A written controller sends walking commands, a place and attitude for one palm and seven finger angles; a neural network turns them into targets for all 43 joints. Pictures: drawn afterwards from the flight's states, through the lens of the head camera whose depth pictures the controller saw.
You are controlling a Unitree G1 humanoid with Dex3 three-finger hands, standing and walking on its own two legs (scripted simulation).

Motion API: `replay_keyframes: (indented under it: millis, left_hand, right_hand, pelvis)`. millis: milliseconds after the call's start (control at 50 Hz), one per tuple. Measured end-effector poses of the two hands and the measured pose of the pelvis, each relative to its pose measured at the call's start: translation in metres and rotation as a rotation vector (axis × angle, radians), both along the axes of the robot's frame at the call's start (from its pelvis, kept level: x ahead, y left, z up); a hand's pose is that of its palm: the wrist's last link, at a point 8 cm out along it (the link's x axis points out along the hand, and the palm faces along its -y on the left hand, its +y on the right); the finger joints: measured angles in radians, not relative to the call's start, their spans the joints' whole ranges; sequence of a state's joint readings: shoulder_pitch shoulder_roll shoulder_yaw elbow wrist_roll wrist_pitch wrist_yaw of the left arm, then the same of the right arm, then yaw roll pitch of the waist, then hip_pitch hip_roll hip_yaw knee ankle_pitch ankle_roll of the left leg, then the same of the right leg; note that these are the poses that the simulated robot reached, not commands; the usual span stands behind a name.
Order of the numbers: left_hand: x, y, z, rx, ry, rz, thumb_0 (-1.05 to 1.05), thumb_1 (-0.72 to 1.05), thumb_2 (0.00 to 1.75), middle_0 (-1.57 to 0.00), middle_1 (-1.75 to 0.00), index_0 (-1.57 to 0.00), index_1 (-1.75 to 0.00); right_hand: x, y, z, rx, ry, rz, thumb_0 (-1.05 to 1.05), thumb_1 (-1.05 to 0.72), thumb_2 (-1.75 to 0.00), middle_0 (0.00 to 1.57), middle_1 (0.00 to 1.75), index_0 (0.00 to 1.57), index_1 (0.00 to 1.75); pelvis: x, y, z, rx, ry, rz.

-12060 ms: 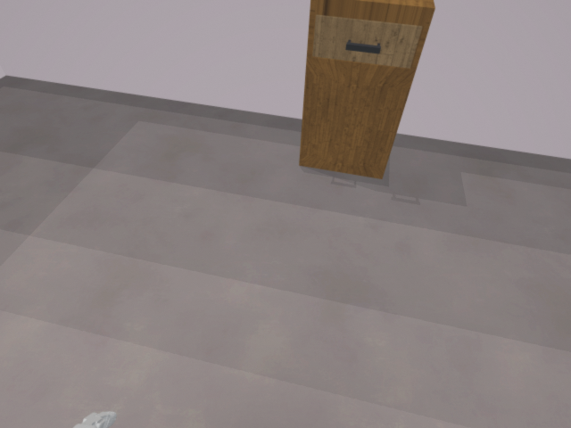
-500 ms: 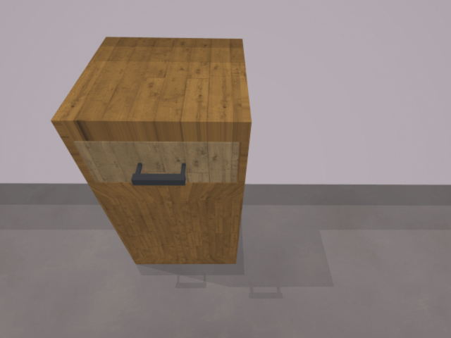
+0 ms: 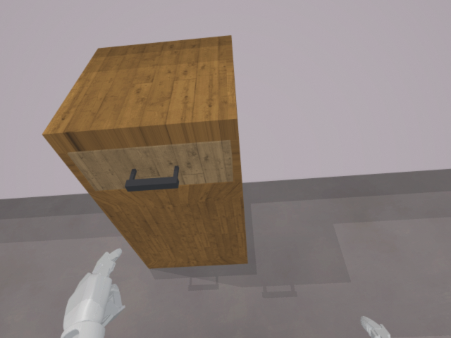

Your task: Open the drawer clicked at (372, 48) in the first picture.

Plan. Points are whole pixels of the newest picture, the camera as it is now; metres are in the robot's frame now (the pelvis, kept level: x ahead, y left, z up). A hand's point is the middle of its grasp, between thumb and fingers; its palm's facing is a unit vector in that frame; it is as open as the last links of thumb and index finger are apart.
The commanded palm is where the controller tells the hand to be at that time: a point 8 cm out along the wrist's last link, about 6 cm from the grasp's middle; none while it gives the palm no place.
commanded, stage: raise the hand with hooked fingers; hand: left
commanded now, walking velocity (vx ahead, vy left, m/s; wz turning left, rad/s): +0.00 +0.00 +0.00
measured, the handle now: (153, 177) +0.51 +0.23 -0.07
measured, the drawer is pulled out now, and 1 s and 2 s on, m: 0.00 0.00 0.00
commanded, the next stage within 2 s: move the hooked fingers above the handle in 1.68 s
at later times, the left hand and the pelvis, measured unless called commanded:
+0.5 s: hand (119, 279) +0.23 +0.21 +0.00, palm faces +0.15 -0.06 -0.99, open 10.3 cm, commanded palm +0.19 +0.21 +0.04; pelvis -0.04 -0.01 -0.04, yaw -6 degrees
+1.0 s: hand (103, 232) +0.29 +0.24 +0.05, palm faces +0.13 -0.10 -0.99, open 13.1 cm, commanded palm +0.26 +0.24 +0.10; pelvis -0.02 +0.04 +0.00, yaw -7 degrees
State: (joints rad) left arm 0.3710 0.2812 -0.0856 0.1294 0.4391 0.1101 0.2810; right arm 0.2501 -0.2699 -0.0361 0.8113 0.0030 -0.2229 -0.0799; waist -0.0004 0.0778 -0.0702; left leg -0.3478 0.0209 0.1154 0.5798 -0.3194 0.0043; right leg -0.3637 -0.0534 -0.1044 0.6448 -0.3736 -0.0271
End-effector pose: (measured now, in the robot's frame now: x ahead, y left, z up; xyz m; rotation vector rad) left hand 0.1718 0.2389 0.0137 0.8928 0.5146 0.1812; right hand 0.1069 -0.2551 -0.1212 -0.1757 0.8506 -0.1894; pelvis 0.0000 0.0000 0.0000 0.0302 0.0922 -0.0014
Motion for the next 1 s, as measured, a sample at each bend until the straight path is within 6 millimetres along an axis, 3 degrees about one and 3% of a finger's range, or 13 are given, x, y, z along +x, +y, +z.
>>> replay_keyframes:
  millis: [40, 100, 180, 240, 280, 380, 480, 580, 700, 840, 1000]
  left_hand:
    - [0.022, -0.016, 0.018, 0.152, -0.104, -0.116, 0.04, 0.82, 0.85, -0.21, -0.38, -0.20, -0.38]
    - [0.023, -0.041, 0.015, 0.283, -0.150, -0.252, 0.02, 0.75, 0.82, -0.21, -0.42, -0.20, -0.42]
    - [-0.010, -0.063, -0.014, 0.364, -0.099, -0.394, 0.01, 0.65, 0.78, -0.22, -0.47, -0.22, -0.47]
    - [-0.038, -0.062, -0.027, 0.449, -0.080, -0.431, 0.01, 0.57, 0.75, -0.23, -0.52, -0.23, -0.52]
    - [-0.045, -0.054, -0.025, 0.519, -0.124, -0.425, 0.00, 0.51, 0.73, -0.25, -0.55, -0.24, -0.55]
    - [-0.021, -0.034, 0.004, 0.641, -0.338, -0.322, 0.00, 0.38, 0.68, -0.27, -0.63, -0.26, -0.62]
    - [0.020, -0.030, 0.032, 0.637, -0.339, -0.216, 0.00, 0.27, 0.63, -0.27, -0.70, -0.27, -0.70]
    - [0.045, -0.040, 0.039, 0.567, -0.197, -0.291, 0.00, 0.16, 0.58, -0.27, -0.78, -0.27, -0.77]
    - [0.051, -0.037, 0.041, 0.520, -0.197, -0.402, 0.00, 0.03, 0.52, -0.29, -0.86, -0.28, -0.86]
    - [0.057, -0.009, 0.058, 0.565, -0.317, -0.355, 0.00, -0.14, 0.45, -0.30, -0.97, -0.30, -0.97]
    - [0.091, 0.004, 0.086, 0.572, -0.335, -0.309, 0.00, -0.32, 0.38, -0.31, -1.09, -0.31, -1.09]
  right_hand:
    - [0.027, -0.007, 0.009, -0.005, -0.079, 0.026, 0.02, -0.92, -0.90, 0.20, 0.30, 0.20, 0.30]
    - [0.059, -0.015, 0.026, 0.002, -0.148, 0.052, 0.02, -0.92, -0.90, 0.20, 0.30, 0.20, 0.30]
    - [0.085, -0.020, 0.045, -0.014, -0.209, 0.103, 0.01, -0.91, -0.90, 0.20, 0.30, 0.20, 0.30]
    - [0.095, -0.019, 0.046, -0.035, -0.233, 0.130, 0.01, -0.91, -0.90, 0.20, 0.30, 0.20, 0.30]
    - [0.098, -0.015, 0.039, -0.040, -0.232, 0.141, 0.01, -0.91, -0.90, 0.20, 0.30, 0.20, 0.30]
    - [0.087, 0.004, 0.008, 0.019, -0.204, 0.137, 0.01, -0.91, -0.90, 0.20, 0.30, 0.20, 0.30]
    - [0.048, 0.023, -0.011, 0.107, -0.111, 0.065, 0.01, -0.91, -0.90, 0.20, 0.30, 0.20, 0.30]
    - [0.006, 0.025, -0.008, 0.098, -0.010, -0.001, 0.01, -0.91, -0.90, 0.20, 0.30, 0.20, 0.30]
    - [-0.019, 0.010, 0.004, 0.013, 0.041, -0.057, 0.02, -0.90, -0.90, 0.20, 0.30, 0.20, 0.30]
    - [-0.003, 0.009, 0.015, -0.037, 0.019, -0.052, 0.02, -0.91, -0.90, 0.20, 0.30, 0.20, 0.30]
    - [0.046, 0.046, 0.033, 0.018, -0.087, -0.004, 0.01, -0.91, -0.90, 0.20, 0.30, 0.20, 0.30]
  pelvis:
    - [-0.006, -0.004, -0.004, 0.006, 0.028, -0.016]
    - [-0.014, -0.011, -0.009, 0.022, 0.061, -0.083]
    - [-0.023, -0.020, -0.019, 0.037, 0.093, -0.147]
    - [-0.027, -0.024, -0.027, 0.033, 0.102, -0.141]
    - [-0.031, -0.025, -0.034, 0.029, 0.106, -0.128]
    - [-0.039, -0.022, -0.048, 0.015, 0.099, -0.099]
    - [-0.042, -0.016, -0.039, 0.013, 0.059, -0.103]
    - [-0.039, -0.007, -0.020, 0.016, 0.026, -0.128]
    - [-0.031, 0.006, -0.011, 0.002, 0.007, -0.141]
    - [-0.023, 0.024, -0.009, -0.017, -0.005, -0.128]
    - [-0.016, 0.040, -0.004, -0.025, -0.031, -0.121]
